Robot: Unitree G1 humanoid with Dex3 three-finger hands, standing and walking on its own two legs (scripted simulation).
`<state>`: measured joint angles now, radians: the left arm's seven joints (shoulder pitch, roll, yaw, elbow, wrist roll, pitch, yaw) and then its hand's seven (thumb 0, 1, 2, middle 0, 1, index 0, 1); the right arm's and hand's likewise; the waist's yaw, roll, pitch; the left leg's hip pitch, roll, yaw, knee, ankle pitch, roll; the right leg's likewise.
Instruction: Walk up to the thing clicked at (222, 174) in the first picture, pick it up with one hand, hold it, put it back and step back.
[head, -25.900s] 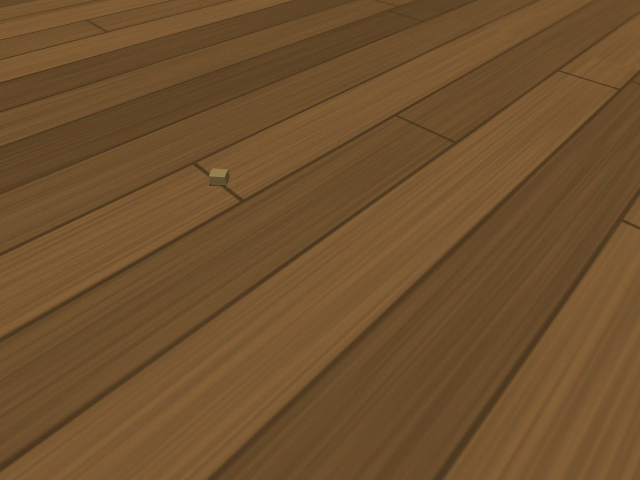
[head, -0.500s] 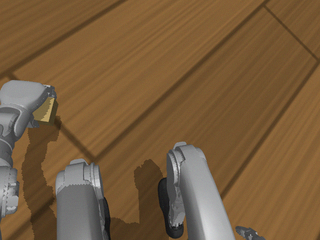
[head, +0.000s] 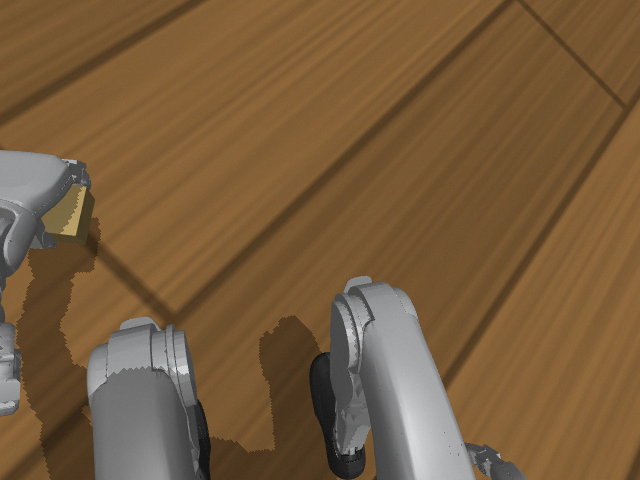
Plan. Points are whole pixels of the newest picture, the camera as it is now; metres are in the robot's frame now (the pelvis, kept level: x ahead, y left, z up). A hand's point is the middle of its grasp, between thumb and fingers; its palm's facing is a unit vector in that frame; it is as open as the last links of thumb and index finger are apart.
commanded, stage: lower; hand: left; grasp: from above
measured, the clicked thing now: (50, 211) +0.48 +0.27 -0.20
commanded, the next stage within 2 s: rest in 0.38 s
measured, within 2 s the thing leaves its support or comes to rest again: rests again in 1.26 s
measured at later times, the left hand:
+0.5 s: hand (59, 224) +0.47 +0.27 -0.22, palm faces -0.48 +0.02 -0.88, open 9.3 cm
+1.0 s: hand (73, 230) +0.47 +0.26 -0.25, palm faces -0.49 +0.00 -0.87, open 9.3 cm
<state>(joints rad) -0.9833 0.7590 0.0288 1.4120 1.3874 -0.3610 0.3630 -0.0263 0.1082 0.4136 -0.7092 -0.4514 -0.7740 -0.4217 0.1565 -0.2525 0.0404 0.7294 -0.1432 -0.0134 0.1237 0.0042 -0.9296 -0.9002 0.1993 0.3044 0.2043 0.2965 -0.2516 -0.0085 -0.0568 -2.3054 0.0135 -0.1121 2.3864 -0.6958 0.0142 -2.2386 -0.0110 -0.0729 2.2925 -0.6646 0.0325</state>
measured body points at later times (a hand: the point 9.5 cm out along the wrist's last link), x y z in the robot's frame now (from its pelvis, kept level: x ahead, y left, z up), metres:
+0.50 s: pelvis +0.00 +0.00 -0.02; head +0.26 +0.08 +0.34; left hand +0.49 +0.27 -0.17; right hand +0.04 -0.28 -0.11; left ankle +0.07 +0.12 -0.30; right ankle +0.10 -0.13 -0.30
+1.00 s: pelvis +0.01 +0.00 -0.04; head +0.27 +0.09 +0.31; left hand +0.49 +0.26 -0.20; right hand +0.04 -0.27 -0.11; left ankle +0.07 +0.12 -0.30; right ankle +0.10 -0.13 -0.30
